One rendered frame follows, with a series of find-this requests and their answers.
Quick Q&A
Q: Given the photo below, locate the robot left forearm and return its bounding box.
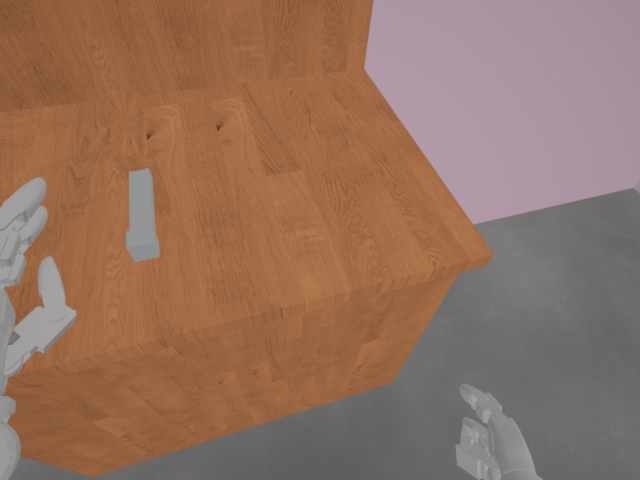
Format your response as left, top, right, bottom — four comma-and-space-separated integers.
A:
0, 396, 21, 480

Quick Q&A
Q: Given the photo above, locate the left robot hand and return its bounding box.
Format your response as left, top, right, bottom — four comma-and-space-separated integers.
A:
0, 177, 76, 396

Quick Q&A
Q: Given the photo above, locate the counter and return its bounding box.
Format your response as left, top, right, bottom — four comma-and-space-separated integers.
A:
0, 0, 494, 477

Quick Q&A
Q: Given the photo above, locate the tap lever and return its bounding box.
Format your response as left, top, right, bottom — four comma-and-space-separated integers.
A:
126, 168, 160, 262

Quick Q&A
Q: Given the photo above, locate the right robot hand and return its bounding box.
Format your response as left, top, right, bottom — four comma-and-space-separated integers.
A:
455, 384, 536, 480

